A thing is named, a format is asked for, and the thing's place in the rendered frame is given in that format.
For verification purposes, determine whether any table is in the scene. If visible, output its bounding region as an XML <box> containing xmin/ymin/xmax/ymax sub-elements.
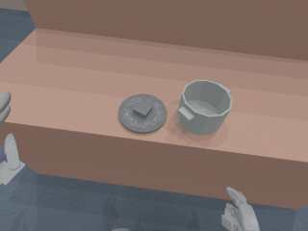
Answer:
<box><xmin>0</xmin><ymin>0</ymin><xmax>308</xmax><ymax>210</ymax></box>

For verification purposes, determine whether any pot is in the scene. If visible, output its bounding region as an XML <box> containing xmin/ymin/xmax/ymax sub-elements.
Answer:
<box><xmin>177</xmin><ymin>80</ymin><xmax>233</xmax><ymax>136</ymax></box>

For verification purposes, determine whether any right robot hand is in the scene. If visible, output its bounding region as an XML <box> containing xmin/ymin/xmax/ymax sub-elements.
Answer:
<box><xmin>221</xmin><ymin>187</ymin><xmax>260</xmax><ymax>231</ymax></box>

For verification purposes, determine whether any left robot hand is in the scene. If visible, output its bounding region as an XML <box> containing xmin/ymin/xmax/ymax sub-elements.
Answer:
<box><xmin>0</xmin><ymin>91</ymin><xmax>25</xmax><ymax>186</ymax></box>

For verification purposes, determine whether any knob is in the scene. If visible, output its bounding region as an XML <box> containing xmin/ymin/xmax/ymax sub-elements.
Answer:
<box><xmin>133</xmin><ymin>101</ymin><xmax>153</xmax><ymax>118</ymax></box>

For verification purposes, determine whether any lid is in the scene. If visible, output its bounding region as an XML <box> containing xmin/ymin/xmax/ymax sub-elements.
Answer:
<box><xmin>118</xmin><ymin>93</ymin><xmax>167</xmax><ymax>134</ymax></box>

